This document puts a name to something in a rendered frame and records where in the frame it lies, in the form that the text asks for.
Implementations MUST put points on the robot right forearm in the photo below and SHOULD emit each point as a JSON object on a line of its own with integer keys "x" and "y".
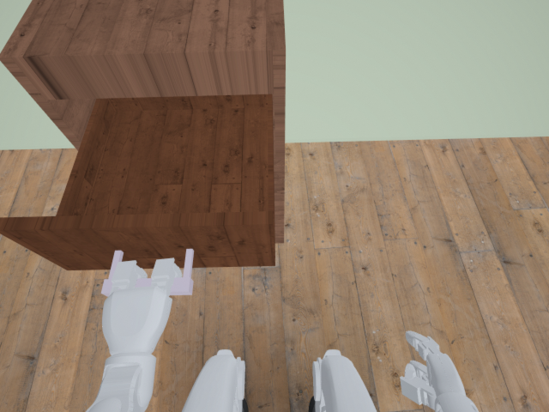
{"x": 454, "y": 402}

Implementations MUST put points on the cabinet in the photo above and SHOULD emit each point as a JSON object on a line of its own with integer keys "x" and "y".
{"x": 68, "y": 53}

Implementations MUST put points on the robot left forearm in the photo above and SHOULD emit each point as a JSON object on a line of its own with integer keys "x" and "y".
{"x": 127, "y": 383}

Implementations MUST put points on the robot left hand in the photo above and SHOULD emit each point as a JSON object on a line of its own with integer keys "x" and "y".
{"x": 133, "y": 319}

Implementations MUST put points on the drawer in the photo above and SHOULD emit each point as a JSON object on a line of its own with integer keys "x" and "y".
{"x": 155, "y": 176}

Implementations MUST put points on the robot right hand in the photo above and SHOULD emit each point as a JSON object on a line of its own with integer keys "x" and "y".
{"x": 422, "y": 384}

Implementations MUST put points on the handle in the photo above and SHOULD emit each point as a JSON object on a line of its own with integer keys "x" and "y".
{"x": 181, "y": 285}

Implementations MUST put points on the robot left thigh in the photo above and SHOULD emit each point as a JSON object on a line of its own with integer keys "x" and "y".
{"x": 218, "y": 385}

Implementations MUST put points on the robot thigh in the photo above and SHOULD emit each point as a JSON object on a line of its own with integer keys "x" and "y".
{"x": 218, "y": 385}
{"x": 337, "y": 383}

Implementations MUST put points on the robot right thigh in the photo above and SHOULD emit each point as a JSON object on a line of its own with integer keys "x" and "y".
{"x": 337, "y": 383}

